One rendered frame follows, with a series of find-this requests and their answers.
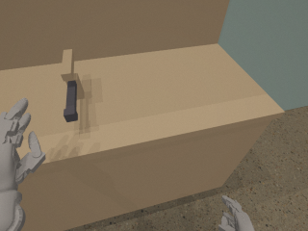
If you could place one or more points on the tap lever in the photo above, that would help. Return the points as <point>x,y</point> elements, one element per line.
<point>70,111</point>

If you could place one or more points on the right robot hand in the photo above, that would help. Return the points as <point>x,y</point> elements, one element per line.
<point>240,221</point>

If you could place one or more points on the left robot hand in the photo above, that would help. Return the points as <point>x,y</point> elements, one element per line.
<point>12,126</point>

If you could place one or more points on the left robot forearm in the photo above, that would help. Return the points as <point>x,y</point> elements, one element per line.
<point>12,216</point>

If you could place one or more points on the counter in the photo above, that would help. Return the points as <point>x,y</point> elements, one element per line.
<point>163,111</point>

